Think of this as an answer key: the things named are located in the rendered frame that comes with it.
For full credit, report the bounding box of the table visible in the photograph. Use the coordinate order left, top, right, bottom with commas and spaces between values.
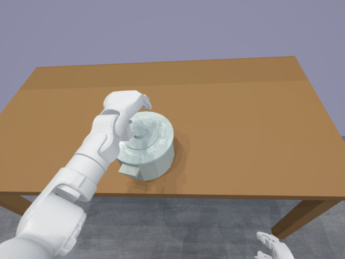
0, 56, 345, 239

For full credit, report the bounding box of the robot right hand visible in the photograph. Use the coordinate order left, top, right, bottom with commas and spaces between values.
254, 232, 294, 259

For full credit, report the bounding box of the lid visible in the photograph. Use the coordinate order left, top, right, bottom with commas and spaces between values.
117, 111, 174, 166

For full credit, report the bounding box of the pot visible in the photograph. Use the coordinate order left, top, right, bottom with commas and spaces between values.
118, 142, 175, 181

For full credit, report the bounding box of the knob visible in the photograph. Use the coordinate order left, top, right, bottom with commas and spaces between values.
132, 124, 148, 139

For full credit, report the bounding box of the left robot forearm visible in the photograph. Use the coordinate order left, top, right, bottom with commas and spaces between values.
16, 107, 129, 236

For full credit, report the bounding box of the left robot upper arm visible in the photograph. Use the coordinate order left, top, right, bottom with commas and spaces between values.
0, 192, 87, 259

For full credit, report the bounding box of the robot left hand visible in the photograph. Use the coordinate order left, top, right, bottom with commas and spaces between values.
103, 90, 152, 141

